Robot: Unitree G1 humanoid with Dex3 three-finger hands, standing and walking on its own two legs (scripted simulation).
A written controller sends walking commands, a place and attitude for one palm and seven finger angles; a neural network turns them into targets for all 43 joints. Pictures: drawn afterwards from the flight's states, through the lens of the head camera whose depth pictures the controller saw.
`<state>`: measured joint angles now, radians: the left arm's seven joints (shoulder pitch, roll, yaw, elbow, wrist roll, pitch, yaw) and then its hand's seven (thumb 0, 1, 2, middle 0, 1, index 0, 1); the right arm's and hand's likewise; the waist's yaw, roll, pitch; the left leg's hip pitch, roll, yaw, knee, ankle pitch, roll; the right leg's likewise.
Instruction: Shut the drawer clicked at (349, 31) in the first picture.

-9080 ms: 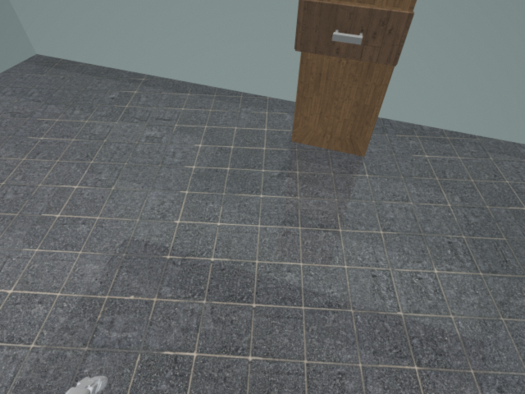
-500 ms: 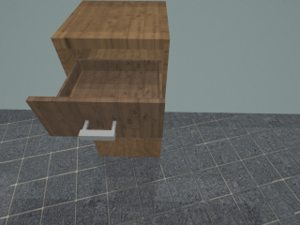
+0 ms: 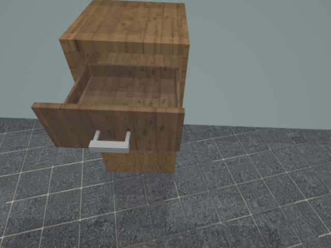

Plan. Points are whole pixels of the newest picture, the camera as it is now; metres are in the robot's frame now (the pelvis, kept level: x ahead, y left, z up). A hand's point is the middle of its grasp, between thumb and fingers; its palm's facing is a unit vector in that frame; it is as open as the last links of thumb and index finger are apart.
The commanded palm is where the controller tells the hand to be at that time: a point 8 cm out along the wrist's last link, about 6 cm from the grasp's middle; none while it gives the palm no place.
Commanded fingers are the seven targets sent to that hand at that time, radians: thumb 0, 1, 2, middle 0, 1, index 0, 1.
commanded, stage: look again from close up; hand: left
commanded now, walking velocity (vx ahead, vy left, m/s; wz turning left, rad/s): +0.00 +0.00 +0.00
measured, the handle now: (111, 140) +0.39 +0.18 +0.02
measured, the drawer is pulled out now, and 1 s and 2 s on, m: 0.30 0.30 0.30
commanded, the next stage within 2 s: shuffle to correct the standing spot in 0.26 s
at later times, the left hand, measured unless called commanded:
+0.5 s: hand out of the picture +0.01 +0.15 -0.18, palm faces +0.03 -0.99 -0.16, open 7.4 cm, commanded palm none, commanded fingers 0.00 0.90 0.90 -0.20 -0.30 -0.20 -0.30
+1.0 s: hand out of the picture +0.14 +0.16 -0.16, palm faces +0.02 -0.97 -0.26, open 7.3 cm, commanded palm none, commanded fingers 0.00 0.90 0.90 -0.20 -0.30 -0.20 -0.30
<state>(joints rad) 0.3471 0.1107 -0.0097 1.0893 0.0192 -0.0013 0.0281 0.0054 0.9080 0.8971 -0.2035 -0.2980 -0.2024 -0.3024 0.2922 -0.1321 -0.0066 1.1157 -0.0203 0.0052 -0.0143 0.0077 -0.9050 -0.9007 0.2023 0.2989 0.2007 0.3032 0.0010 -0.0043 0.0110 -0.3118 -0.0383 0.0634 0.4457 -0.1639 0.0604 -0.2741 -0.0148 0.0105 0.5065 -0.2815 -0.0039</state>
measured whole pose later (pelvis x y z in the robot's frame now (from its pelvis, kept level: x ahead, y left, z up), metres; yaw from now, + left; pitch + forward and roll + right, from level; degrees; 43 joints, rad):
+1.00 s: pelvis +0.11 -0.02 +0.01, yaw -2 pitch +0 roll +1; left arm 0.26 0.17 0.03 1.02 0.01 0.01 0.05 0.02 0.92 0.90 -0.21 -0.30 -0.20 -0.30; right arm 0.23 -0.18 -0.03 1.04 -0.02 -0.02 -0.05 0.01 -0.91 -0.90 0.20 0.30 0.20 0.30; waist 0.00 0.01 0.06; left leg -0.18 -0.02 0.09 0.48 -0.23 0.06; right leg -0.26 -0.01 -0.01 0.71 -0.36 -0.01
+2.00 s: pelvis +0.06 -0.03 +0.00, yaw +0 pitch +0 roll +1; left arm 0.37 0.11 0.00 1.14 0.01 -0.01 0.03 0.01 0.91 0.90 -0.20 -0.30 -0.20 -0.30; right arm 0.37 -0.08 0.01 1.15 -0.01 -0.02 -0.03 0.01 -0.91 -0.90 0.20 0.30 0.20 0.30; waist 0.01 -0.02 0.01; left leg -0.20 -0.02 0.03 0.41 -0.21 0.02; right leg -0.25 -0.02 -0.04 0.44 -0.18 -0.01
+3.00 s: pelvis +0.09 -0.03 +0.00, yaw -1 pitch -1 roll +0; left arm 0.25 0.17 -0.02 1.02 0.00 -0.01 0.05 0.01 0.91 0.90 -0.20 -0.30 -0.20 -0.30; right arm 0.19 -0.17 -0.01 1.06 -0.02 -0.01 -0.03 0.01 -0.91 -0.90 0.20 0.30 0.20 0.30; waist 0.01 0.00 0.01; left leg -0.17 -0.02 0.04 0.50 -0.31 0.03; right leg -0.23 -0.02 -0.03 0.53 -0.28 0.00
